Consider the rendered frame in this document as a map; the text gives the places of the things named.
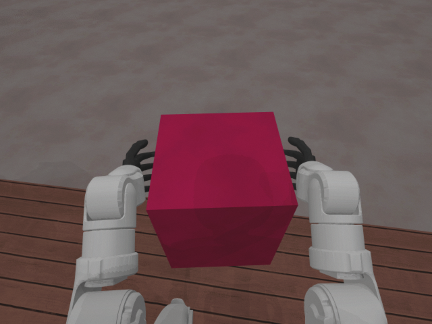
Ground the right robot upper arm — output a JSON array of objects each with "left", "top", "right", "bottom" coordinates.
[{"left": 304, "top": 283, "right": 387, "bottom": 324}]

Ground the carton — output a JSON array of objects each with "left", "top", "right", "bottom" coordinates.
[{"left": 146, "top": 112, "right": 298, "bottom": 268}]

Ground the left robot forearm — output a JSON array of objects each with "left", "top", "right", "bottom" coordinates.
[{"left": 66, "top": 165, "right": 146, "bottom": 324}]

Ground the robot left shin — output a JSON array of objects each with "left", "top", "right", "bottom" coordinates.
[{"left": 171, "top": 298, "right": 185, "bottom": 304}]

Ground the left robot hand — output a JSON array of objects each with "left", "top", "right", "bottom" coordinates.
[{"left": 123, "top": 139, "right": 155, "bottom": 192}]

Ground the left robot upper arm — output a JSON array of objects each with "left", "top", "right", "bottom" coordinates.
[{"left": 67, "top": 290, "right": 146, "bottom": 324}]

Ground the robot left thigh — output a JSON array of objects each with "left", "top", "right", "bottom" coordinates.
[{"left": 154, "top": 304, "right": 193, "bottom": 324}]

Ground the right robot forearm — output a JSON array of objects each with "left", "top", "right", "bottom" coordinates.
[{"left": 296, "top": 161, "right": 387, "bottom": 322}]

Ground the right robot hand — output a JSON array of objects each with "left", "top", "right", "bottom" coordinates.
[{"left": 283, "top": 137, "right": 316, "bottom": 190}]

